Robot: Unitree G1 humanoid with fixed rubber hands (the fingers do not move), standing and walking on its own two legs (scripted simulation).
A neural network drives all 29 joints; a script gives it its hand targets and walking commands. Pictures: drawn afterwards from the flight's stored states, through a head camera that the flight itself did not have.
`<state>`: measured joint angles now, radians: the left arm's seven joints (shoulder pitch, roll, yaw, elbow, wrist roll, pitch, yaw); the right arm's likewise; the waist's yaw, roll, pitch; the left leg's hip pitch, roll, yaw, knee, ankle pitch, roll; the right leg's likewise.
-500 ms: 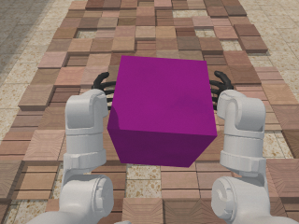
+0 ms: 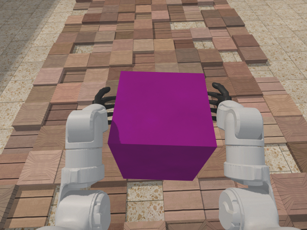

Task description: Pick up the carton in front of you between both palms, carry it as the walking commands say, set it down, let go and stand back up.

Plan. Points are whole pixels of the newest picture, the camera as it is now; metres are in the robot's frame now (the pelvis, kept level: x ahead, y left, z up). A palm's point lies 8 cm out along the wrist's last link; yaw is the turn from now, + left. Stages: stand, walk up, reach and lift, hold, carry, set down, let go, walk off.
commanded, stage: carry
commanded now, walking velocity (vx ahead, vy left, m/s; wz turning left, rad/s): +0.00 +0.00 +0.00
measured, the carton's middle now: (159, 130) +0.36 -0.01 +0.03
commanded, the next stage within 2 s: none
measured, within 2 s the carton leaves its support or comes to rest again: neither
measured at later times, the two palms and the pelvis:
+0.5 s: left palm (107, 113) +0.37 +0.12 +0.11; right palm (228, 109) +0.37 -0.18 +0.11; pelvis +0.02 -0.01 -0.01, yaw -1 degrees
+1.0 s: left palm (96, 124) +0.33 +0.14 +0.12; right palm (227, 120) +0.33 -0.16 +0.12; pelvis -0.02 +0.00 -0.01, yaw -1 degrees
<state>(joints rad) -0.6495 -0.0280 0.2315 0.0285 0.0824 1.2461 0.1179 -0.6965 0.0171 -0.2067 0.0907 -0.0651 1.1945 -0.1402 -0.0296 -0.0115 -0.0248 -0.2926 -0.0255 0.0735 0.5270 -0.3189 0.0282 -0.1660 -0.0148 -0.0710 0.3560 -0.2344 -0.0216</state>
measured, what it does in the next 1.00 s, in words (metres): steps on the spot: right foot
